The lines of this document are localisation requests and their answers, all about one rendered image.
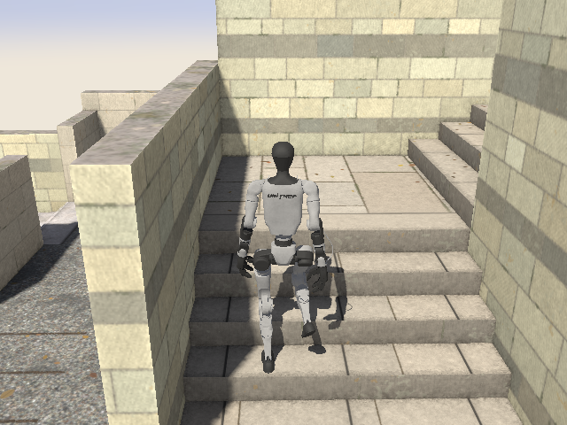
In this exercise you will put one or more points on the robot right upper arm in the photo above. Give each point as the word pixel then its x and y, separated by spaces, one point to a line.
pixel 313 204

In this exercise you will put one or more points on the robot left hand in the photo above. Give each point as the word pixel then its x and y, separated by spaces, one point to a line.
pixel 242 265

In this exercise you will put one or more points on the right robot forearm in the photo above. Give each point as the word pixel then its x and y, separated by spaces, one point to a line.
pixel 319 246

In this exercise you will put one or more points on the left robot forearm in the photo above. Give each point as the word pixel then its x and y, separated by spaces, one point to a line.
pixel 244 240

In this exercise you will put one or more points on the robot left upper arm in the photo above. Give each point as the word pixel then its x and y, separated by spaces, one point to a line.
pixel 251 203

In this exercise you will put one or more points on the robot right hand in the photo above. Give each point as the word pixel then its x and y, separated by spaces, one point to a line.
pixel 322 279

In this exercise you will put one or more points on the robot head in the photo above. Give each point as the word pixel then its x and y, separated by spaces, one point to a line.
pixel 282 153

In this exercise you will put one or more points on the robot left thigh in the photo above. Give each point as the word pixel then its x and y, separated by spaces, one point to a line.
pixel 262 270

